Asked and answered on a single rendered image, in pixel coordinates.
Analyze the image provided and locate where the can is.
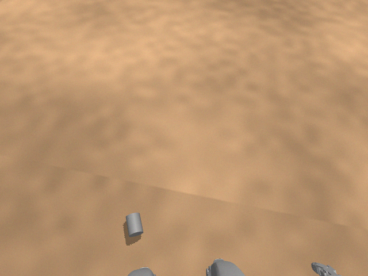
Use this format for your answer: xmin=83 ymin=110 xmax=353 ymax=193
xmin=126 ymin=213 xmax=143 ymax=237

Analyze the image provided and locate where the right robot hand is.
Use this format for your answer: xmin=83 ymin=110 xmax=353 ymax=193
xmin=311 ymin=262 xmax=342 ymax=276

